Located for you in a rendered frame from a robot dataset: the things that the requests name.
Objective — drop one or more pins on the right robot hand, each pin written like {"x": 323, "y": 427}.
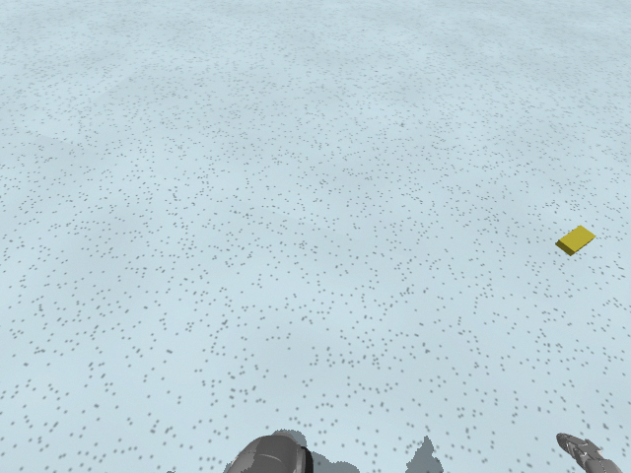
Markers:
{"x": 587, "y": 454}

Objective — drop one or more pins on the small box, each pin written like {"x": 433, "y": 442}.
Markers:
{"x": 575, "y": 240}

